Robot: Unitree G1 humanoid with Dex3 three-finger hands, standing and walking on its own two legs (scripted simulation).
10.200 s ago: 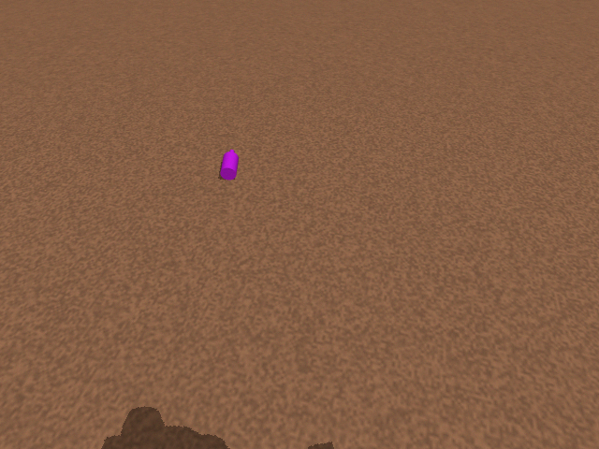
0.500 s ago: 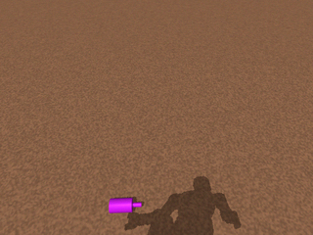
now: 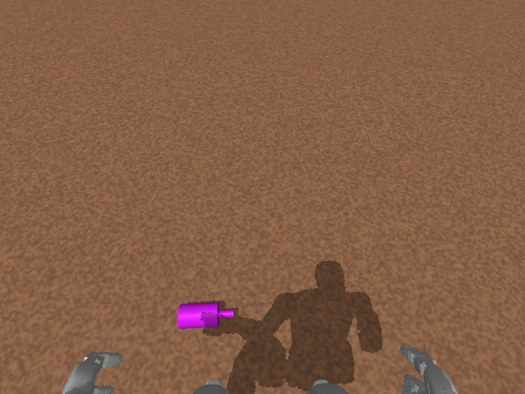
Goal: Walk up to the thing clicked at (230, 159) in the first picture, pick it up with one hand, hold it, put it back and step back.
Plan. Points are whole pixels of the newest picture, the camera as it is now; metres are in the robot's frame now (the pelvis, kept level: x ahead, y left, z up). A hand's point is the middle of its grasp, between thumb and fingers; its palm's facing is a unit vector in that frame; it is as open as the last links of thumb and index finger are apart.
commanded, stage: rise first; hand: left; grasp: from above
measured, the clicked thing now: (207, 314) +0.42 +0.19 -0.70
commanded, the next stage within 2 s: none
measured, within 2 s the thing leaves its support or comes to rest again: neither
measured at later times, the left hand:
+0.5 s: hand out of the picture +0.14 +0.26 -0.20, palm faces -0.19 -0.85 -0.49, open 14.3 cm
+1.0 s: hand (150, 359) +0.24 +0.28 -0.39, palm faces -0.43 -0.45 -0.78, open 14.2 cm
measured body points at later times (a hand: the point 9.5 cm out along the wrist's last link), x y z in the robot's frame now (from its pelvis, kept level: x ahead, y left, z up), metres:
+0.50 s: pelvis +0.00 +0.00 -0.07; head +0.11 +0.02 +0.36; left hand +0.15 +0.30 -0.17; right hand +0.19 -0.24 -0.16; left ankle +0.01 +0.14 -0.70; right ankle +0.00 -0.15 -0.70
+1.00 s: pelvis -0.05 +0.00 -0.24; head +0.14 +0.02 +0.17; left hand +0.26 +0.30 -0.34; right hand +0.14 -0.27 -0.36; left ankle +0.01 +0.14 -0.70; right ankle +0.00 -0.15 -0.70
